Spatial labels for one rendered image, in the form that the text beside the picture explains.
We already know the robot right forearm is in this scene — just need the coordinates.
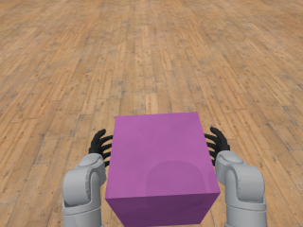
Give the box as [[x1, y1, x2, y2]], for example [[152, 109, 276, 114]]
[[215, 150, 268, 227]]

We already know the robot left forearm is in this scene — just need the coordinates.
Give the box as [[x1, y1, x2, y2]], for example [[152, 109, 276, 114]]
[[62, 153, 107, 227]]

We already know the left robot hand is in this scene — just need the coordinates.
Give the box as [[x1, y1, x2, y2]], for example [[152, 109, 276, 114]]
[[88, 129, 114, 167]]

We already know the right robot hand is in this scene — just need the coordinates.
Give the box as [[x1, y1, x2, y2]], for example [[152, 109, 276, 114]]
[[204, 127, 230, 166]]

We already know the carton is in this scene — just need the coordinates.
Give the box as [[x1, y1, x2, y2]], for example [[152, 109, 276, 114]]
[[104, 112, 221, 227]]

